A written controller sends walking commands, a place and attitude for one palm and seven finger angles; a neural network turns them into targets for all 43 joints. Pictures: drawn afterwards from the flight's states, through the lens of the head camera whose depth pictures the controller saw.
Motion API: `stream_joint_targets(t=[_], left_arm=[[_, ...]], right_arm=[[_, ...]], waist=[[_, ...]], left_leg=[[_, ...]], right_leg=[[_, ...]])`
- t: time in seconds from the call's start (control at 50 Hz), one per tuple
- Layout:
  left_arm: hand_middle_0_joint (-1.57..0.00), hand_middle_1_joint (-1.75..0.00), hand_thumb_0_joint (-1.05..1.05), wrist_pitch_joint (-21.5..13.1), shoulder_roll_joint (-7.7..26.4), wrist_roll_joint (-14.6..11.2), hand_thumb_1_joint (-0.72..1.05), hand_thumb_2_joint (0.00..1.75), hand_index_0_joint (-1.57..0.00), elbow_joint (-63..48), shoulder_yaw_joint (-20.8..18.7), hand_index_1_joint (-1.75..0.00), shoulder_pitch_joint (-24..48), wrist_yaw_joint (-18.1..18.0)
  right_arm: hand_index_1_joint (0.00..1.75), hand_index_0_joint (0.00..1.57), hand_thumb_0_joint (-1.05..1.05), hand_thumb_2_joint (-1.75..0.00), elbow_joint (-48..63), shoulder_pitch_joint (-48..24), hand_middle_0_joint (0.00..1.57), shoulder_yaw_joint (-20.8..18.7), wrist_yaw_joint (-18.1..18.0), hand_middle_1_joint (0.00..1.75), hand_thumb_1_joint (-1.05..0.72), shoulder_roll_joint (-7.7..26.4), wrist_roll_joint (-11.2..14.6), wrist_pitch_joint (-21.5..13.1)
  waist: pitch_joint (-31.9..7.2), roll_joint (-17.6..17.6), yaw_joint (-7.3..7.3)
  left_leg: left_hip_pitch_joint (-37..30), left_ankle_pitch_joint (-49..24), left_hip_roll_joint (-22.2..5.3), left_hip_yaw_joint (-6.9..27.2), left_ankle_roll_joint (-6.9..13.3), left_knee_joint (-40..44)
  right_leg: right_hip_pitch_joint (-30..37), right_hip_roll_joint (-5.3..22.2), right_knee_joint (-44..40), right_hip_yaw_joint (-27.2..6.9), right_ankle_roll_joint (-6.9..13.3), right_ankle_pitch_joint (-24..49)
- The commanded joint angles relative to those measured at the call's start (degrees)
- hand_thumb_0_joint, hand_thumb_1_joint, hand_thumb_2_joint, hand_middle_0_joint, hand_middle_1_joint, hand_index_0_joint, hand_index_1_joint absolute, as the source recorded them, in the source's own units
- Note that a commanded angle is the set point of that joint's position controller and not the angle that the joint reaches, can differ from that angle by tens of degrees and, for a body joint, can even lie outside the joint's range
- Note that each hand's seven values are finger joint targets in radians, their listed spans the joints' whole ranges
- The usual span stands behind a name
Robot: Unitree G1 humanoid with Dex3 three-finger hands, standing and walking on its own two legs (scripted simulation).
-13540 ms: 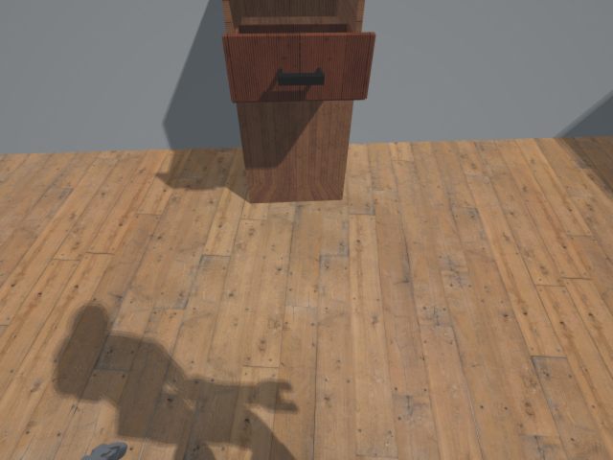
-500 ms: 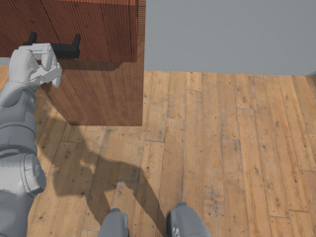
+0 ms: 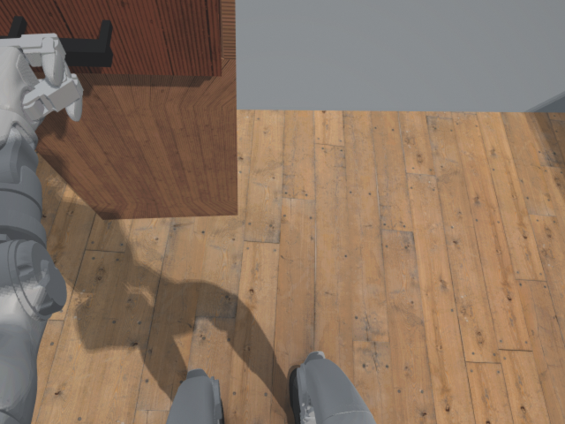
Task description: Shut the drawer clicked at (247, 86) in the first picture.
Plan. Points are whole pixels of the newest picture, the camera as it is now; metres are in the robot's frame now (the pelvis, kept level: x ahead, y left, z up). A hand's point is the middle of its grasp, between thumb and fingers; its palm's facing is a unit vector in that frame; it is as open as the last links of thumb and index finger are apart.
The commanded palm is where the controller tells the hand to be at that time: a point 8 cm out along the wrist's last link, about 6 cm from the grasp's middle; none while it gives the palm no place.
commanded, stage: push the drawer shut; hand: left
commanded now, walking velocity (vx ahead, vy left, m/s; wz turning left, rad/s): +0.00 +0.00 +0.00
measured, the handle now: (60, 39) +0.62 +0.24 +0.09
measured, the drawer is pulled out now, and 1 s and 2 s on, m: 0.04 0.00 0.00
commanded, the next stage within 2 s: pull the fist back off the drawer in 0.68 s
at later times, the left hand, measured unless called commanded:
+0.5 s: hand (71, 56) +0.58 +0.22 +0.09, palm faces -0.04 -1.00 -0.03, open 3.1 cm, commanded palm +0.59 +0.24 +0.09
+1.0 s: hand (65, 55) +0.59 +0.22 +0.09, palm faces -0.03 -1.00 -0.04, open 3.0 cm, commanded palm +0.60 +0.23 +0.09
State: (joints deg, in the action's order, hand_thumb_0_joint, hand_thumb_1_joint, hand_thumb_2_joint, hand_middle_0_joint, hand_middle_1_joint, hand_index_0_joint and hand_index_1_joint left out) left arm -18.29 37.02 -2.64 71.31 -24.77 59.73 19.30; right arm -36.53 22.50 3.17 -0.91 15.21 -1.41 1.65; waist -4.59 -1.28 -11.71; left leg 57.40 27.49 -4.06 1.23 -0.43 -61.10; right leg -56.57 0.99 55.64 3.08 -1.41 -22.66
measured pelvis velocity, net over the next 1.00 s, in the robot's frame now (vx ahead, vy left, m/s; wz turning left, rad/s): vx -0.02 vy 0.01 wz -0.01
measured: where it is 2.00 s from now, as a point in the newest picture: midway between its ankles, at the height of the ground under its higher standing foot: outside the picture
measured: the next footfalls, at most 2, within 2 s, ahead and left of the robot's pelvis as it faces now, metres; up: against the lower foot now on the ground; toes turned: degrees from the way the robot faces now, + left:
none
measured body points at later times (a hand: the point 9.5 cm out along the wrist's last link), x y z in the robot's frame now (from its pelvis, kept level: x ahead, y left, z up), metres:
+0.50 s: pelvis +0.00 +0.00 -0.01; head +0.19 +0.03 +0.39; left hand +0.58 +0.27 +0.09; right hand -0.06 -0.25 -0.10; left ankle +0.00 +0.12 -0.66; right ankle +0.03 -0.14 -0.66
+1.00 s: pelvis -0.02 +0.01 -0.02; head +0.18 +0.05 +0.38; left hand +0.58 +0.28 +0.09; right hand -0.08 -0.24 -0.11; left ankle +0.00 +0.12 -0.66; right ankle +0.03 -0.14 -0.66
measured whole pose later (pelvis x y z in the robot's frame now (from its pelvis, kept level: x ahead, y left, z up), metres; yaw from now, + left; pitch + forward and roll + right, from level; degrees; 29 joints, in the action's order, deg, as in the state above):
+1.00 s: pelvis -0.02 +0.01 -0.02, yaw -1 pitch +30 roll -7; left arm -11.6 49.5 3.7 79.4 -22.0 79.7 18.7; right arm -36.3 24.7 6.6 -0.7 15.5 -3.0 0.1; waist -3.7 -2.4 -18.2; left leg 70.8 27.3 -4.0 3.7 0.5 -68.0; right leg -67.6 0.7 59.1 4.9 -2.1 -21.2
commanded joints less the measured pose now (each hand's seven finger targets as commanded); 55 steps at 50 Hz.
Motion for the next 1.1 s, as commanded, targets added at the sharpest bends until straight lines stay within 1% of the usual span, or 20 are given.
stream_joint_targets(t=[0.0,0.02,0.08,0.1,0.12,0.16,0.18,0.24,0.32,0.42,0.48,0.56,0.62,0.64,0.76,0.92,0.94,1.0,1.04,1.08], left_arm=[[-1.4,-1.6,0.0,-3.7,14.3,-0.4,0.9,0.9,-1.4,-12.3,-0.7,-1.6,31.0,-0.1],[-1.4,-1.6,0.0,-3.4,13.7,-0.5,0.9,0.9,-1.4,-12.0,-0.2,-1.6,32.1,-0.2],[-1.4,-1.6,0.0,-2.7,16.9,0.0,0.9,0.9,-1.4,-9.8,-2.1,-1.6,33.0,-0.3],[-1.4,-1.6,0.0,-2.5,18.2,0.3,0.9,0.9,-1.4,-9.3,-2.3,-1.6,33.7,-0.4],[-1.4,-1.6,0.0,-2.3,17.3,0.5,0.9,0.9,-1.4,-9.8,-1.1,-1.6,35.9,-0.3],[-1.4,-1.6,0.0,-2.4,18.6,0.7,0.9,0.9,-1.4,-10.3,-2.1,-1.6,36.3,-0.2],[-1.4,-1.6,0.0,-2.5,20.2,1.0,0.9,0.9,-1.4,-10.2,-3.0,-1.6,36.1,-0.2],[-1.4,-1.6,0.0,-2.0,18.0,1.2,0.9,0.9,-1.4,-8.7,-1.2,-1.6,37.1,0.2],[-1.4,-1.6,0.0,-0.7,22.2,2.0,0.9,0.9,-1.4,-6.5,-2.5,-1.6,39.7,0.1],[-1.4,-1.6,0.0,-0.2,21.2,3.0,0.9,0.9,-1.4,-6.8,-0.8,-1.6,43.8,-0.3],[-1.4,-1.6,0.0,-0.2,24.4,3.5,0.9,0.9,-1.4,-7.2,-2.8,-1.6,44.9,-0.6],[-1.4,-1.6,0.0,0.8,19.9,3.5,0.9,0.9,-1.4,-5.5,0.9,-1.6,47.7,-0.9],[-1.4,-1.6,0.0,1.2,20.5,3.8,0.9,0.9,-1.4,-5.5,1.5,-1.6,49.3,-1.3],[-1.4,-1.6,0.0,1.0,20.2,3.8,0.9,0.9,-1.4,-6.3,1.5,-1.6,50.2,-1.5],[-1.4,-1.6,0.0,1.8,18.6,3.8,0.9,0.9,-1.4,-5.4,3.5,-1.6,51.3,-2.0],[-1.4,-1.6,0.0,3.1,21.9,4.5,0.9,0.9,-1.4,-5.8,1.3,-1.6,50.9,-2.1],[-1.4,-1.6,0.0,3.1,21.9,4.7,0.9,0.9,-1.4,-5.7,1.1,-1.6,50.6,-2.0],[-1.4,-1.6,0.0,3.4,23.5,4.8,0.9,0.9,-1.4,-5.8,-0.1,-1.6,49.8,-1.8],[-1.4,-1.6,0.0,3.3,24.4,4.8,0.9,0.9,-1.4,-6.5,-1.7,-1.6,48.1,-1.7],[-1.4,-1.6,0.0,3.6,24.1,4.5,0.9,0.9,-1.4,-6.1,-1.9,-1.6,45.3,-1.4]], right_arm=[[0.3,0.2,0.0,-0.9,1.4,12.1,0.2,-3.6,-0.7,0.3,-0.9,11.1,-0.4,0.1],[0.3,0.2,0.0,-0.9,1.3,12.2,0.2,-3.5,-0.6,0.3,-0.9,11.1,-0.4,0.1],[0.3,0.2,0.0,-0.9,1.2,12.9,0.2,-3.3,-0.8,0.3,-0.9,11.4,-0.4,0.3],[0.3,0.2,0.0,-0.9,1.3,12.9,0.2,-3.1,-0.9,0.3,-0.9,11.5,-0.4,0.4],[0.3,0.2,0.0,-0.9,1.1,13.1,0.2,-3.0,-0.9,0.3,-0.9,11.3,-0.5,0.3],[0.3,0.2,0.0,-0.9,1.3,13.6,0.2,-3.0,-0.8,0.3,-0.9,11.4,-0.7,0.4],[0.3,0.2,0.0,-0.9,1.2,13.9,0.2,-2.9,-0.8,0.3,-0.9,11.6,-0.8,0.6],[0.3,0.2,0.0,-0.9,1.3,14.4,0.2,-2.8,-0.6,0.3,-0.9,11.5,-1.0,0.8],[0.3,0.2,0.0,-0.9,1.3,14.8,0.2,-2.2,-0.6,0.3,-0.9,11.9,-0.8,1.0],[0.3,0.2,0.0,-0.9,0.6,16.0,0.2,-2.0,-0.6,0.3,-0.9,12.0,-1.4,1.1],[0.3,0.2,0.0,-0.9,0.7,16.8,0.2,-1.9,-0.5,0.3,-0.9,12.4,-1.6,1.3],[0.3,0.2,0.0,-0.9,-0.1,17.0,0.2,-1.6,-0.4,0.3,-0.9,12.2,-1.6,1.0],[0.3,0.2,0.0,-0.9,-0.6,17.2,0.2,-1.4,-0.6,0.3,-0.9,12.6,-1.6,0.5],[0.3,0.2,0.0,-0.9,-0.6,17.3,0.2,-1.4,-0.6,0.3,-0.9,12.7,-1.8,0.2],[0.3,0.2,0.0,-0.9,-1.4,16.9,0.2,-0.8,-1.0,0.3,-0.9,13.1,-1.5,-1.1],[0.3,0.2,0.0,-0.9,-0.2,17.5,0.2,-0.6,-0.7,0.3,-0.9,13.0,-1.7,-1.4],[0.3,0.2,0.0,-0.9,0.0,17.4,0.2,-0.6,-0.6,0.3,-0.9,12.9,-1.9,-1.5],[0.3,0.2,0.0,-0.9,0.6,17.4,0.2,-0.5,-0.4,0.3,-0.9,13.0,-1.9,-1.1],[0.3,0.2,0.0,-0.9,1.1,17.5,0.2,-0.8,-0.2,0.3,-0.9,12.8,-1.9,-1.0],[0.3,0.2,0.0,-0.9,1.6,17.3,0.2,-0.9,0.0,0.3,-0.9,12.8,-1.7,-0.5]], waist=[[-28.3,-11.7,-3.36],[-28.0,-11.2,-3.98],[-28.3,-9.6,-4.38],[-28.0,-10.0,-4.67],[-28.2,-10.6,-5.34],[-30.4,-13.1,-5.0],[-31.2,-12.7,-4.76],[-30.6,-13.4,-5.77],[-29.3,-12.9,-6.51],[-30.6,-16.4,-7.91],[-32.6,-16.2,-7.99],[-29.2,-17.8,-9.45],[-28.7,-17.4,-10.21],[-29.6,-19.6,-10.37],[-28.0,-19.6,-11.53],[-30.3,-18.7,-10.43],[-30.5,-20.0,-10.14],[-30.0,-18.3,-9.69],[-31.3,-19.2,-8.69],[-30.6,-17.0,-8.32]], left_leg=[[-22.4,-22.6,1.7,1.9,1.6,6.0],[-21.8,-21.9,1.7,1.8,1.8,5.8],[-19.3,-21.6,1.8,1.5,2.2,5.1],[-18.0,-21.0,1.8,1.4,2.3,4.9],[-17.9,-20.9,1.8,1.6,2.3,4.8],[-19.8,-22.7,1.7,1.6,2.1,4.3],[-20.2,-23.9,1.6,1.9,2.0,4.2],[-20.4,-24.4,1.5,2.2,2.1,3.7],[-16.4,-21.0,1.5,1.8,2.5,3.2],[-19.4,-23.2,1.0,3.0,2.2,2.4],[-19.5,-24.0,0.9,3.2,2.3,2.1],[-19.2,-21.4,0.7,3.7,2.1,2.2],[-18.0,-19.0,0.6,4.1,2.3,2.2],[-19.3,-19.5,0.6,4.3,2.3,2.1],[-18.3,-15.7,0.1,4.8,2.2,2.5],[-16.0,-14.7,0.8,4.2,2.5,2.0],[-16.6,-15.3,0.9,4.4,2.4,2.0],[-15.3,-14.2,0.9,4.4,2.4,2.3],[-16.4,-15.7,1.1,4.1,2.4,2.2],[-15.7,-15.1,1.0,4.0,2.4,2.7]], right_leg=[[9.3,-3.3,-5.3,-0.4,2.4,13.4],[9.3,-3.3,-5.6,-0.5,2.2,13.2],[10.7,-3.4,-5.5,-0.8,2.1,13.9],[10.6,-3.4,-5.4,-0.9,2.0,13.7],[10.3,-3.3,-5.2,-0.8,1.9,13.7],[9.8,-3.4,-4.9,-0.8,2.1,14.6],[10.1,-3.4,-4.5,-0.5,2.2,15.2],[8.3,-3.6,-4.3,-0.3,2.4,15.3],[8.6,-3.7,-4.7,-0.6,2.0,13.1],[4.1,-3.7,-3.8,0.3,2.2,12.6],[4.7,-3.9,-3.6,0.4,2.2,13.0],[0.4,-3.9,-3.7,1.0,2.3,10.3],[-0.4,-3.9,-3.6,1.1,2.2,8.6],[-1.7,-3.9,-3.3,1.3,2.4,8.6],[-4.3,-3.8,-3.1,1.7,2.2,6.2],[-0.9,-3.7,-2.9,1.7,2.2,6.1],[-1.7,-3.8,-2.6,1.8,2.5,6.3],[-0.4,-3.8,-2.8,1.8,2.4,5.8],[0.5,-4.0,-2.9,1.7,2.7,6.6],[1.2,-4.0,-3.3,1.8,2.4,6.4]])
